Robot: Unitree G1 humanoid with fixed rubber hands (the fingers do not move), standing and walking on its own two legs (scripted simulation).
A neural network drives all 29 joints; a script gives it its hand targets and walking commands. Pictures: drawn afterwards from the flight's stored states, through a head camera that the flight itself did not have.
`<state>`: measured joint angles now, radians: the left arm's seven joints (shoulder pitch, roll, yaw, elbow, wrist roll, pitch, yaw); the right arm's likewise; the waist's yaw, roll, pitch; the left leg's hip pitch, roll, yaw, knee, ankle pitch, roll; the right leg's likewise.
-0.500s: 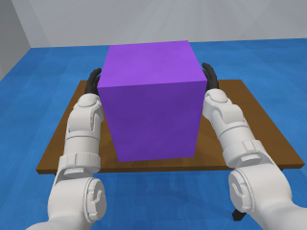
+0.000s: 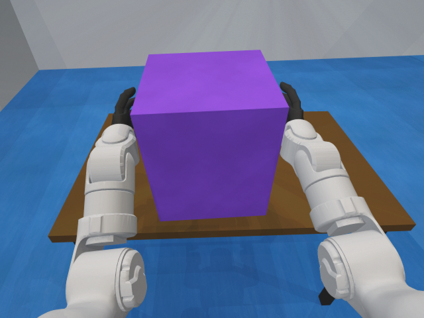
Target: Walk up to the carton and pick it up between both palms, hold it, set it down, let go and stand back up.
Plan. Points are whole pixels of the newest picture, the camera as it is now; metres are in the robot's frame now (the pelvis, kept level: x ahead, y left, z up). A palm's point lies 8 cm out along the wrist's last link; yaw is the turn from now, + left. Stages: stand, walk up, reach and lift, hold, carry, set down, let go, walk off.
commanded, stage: hold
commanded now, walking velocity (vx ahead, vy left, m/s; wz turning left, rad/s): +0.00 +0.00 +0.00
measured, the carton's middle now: (209, 137) +0.40 +0.00 +0.19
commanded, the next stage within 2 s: none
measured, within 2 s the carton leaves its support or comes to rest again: neither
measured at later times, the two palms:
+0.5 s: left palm (122, 129) +0.38 +0.16 +0.22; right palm (291, 123) +0.38 -0.14 +0.23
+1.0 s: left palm (123, 129) +0.38 +0.16 +0.22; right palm (292, 123) +0.38 -0.14 +0.23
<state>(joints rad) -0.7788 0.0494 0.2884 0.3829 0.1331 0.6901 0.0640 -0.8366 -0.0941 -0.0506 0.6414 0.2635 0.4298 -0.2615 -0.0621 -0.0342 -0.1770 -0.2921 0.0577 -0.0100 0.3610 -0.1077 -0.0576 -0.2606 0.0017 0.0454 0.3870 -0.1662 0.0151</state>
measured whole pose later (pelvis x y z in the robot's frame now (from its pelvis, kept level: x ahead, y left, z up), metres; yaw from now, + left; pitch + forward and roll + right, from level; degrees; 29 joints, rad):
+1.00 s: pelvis +0.00 +0.00 +0.00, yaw +0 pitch +2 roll +0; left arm -0.77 0.05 0.28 0.31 0.13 0.76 0.06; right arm -0.83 -0.10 -0.05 0.57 0.28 0.52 -0.28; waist -0.07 -0.03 -0.18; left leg -0.29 0.06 -0.01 0.36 -0.11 -0.06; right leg -0.26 0.00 0.05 0.39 -0.17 0.02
